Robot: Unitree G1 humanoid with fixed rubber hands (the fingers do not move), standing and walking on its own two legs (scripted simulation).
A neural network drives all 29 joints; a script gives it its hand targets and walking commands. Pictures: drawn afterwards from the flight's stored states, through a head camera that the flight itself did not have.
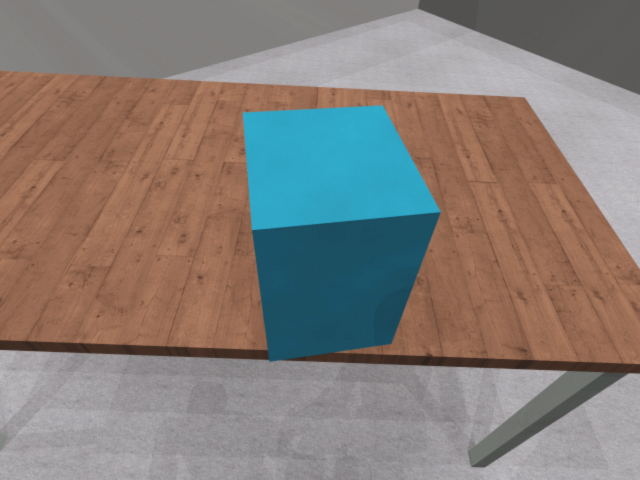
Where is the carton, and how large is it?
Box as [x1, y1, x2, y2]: [243, 105, 440, 361]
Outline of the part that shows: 382,105 243,113 252,233 269,361 391,343 440,211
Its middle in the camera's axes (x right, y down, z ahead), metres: +0.00 -0.01 +0.49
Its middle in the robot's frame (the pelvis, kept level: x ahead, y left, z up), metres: +0.39 +0.00 +0.11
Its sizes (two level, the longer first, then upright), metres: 0.190 0.169 0.253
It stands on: a table, 0.75 m high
